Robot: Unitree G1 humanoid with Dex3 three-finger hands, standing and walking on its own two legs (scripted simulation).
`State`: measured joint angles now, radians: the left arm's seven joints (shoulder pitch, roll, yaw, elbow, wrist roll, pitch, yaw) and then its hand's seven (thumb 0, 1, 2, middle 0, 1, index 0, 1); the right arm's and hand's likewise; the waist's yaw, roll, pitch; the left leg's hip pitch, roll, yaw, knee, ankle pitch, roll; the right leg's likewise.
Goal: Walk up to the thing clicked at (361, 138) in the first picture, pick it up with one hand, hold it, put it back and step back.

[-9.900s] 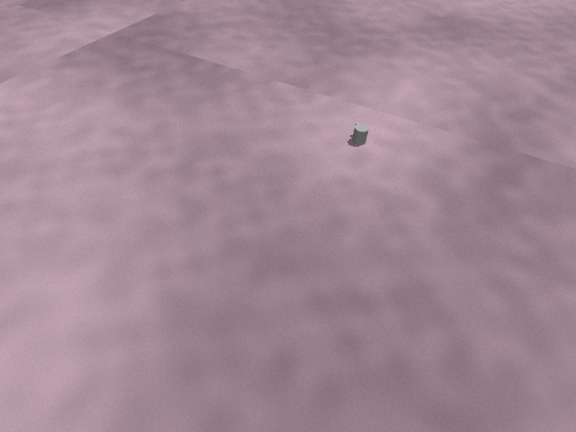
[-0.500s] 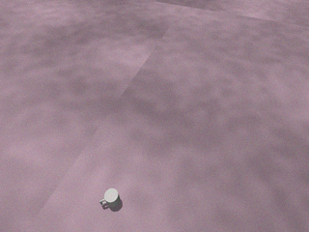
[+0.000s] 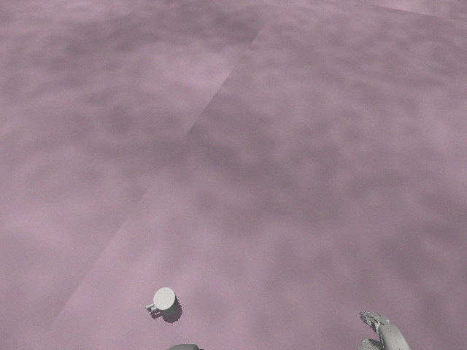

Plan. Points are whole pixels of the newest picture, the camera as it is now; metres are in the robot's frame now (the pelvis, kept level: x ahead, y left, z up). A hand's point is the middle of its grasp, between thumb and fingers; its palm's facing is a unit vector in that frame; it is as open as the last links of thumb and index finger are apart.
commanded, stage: walk up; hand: left
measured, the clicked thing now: (161, 303) +0.36 +0.28 -0.72
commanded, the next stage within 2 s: stand in 1.78 s
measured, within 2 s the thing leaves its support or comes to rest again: neither
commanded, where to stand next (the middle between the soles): -0.01 +0.03 m, yaw +0 degrees
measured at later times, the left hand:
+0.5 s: hand out of the picture -0.01 +0.28 -0.11, palm faces +0.10 -0.85 -0.51, open 7.4 cm
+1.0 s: hand out of the picture -0.05 +0.28 -0.14, palm faces +0.04 -0.91 -0.41, open 7.4 cm
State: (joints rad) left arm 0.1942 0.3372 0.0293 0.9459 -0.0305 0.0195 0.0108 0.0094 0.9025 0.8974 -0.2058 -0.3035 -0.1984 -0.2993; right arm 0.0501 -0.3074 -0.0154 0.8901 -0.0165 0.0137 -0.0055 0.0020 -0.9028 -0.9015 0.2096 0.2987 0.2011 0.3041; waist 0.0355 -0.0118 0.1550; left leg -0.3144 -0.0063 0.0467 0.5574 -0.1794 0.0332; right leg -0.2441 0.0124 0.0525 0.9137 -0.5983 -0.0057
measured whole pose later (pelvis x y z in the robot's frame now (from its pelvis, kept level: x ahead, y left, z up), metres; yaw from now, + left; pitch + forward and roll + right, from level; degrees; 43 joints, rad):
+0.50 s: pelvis -0.04 -0.02 +0.00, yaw +6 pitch -3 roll +1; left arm 0.27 0.38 0.07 0.81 0.03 -0.04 0.03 0.01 0.90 0.90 -0.21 -0.30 -0.20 -0.30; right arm 0.20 -0.43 -0.07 0.91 -0.02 0.10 0.02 0.01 -0.91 -0.90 0.20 0.30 0.20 0.30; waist 0.03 0.09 0.15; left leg -0.31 0.00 -0.12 0.82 -0.50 -0.03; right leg -0.29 -0.09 -0.10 0.67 -0.32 0.00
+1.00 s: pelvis -0.07 +0.01 +0.00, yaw +3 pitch -3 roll +0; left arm 0.27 0.35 0.02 0.99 0.02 -0.04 0.01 0.01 0.90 0.90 -0.21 -0.30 -0.20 -0.30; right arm 0.15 -0.39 -0.04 0.93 -0.01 0.02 0.02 0.00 -0.90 -0.90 0.21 0.30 0.20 0.30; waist 0.01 0.05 0.08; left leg -0.25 0.01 -0.03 0.59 -0.28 0.00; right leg -0.21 -0.01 0.00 0.60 -0.33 0.01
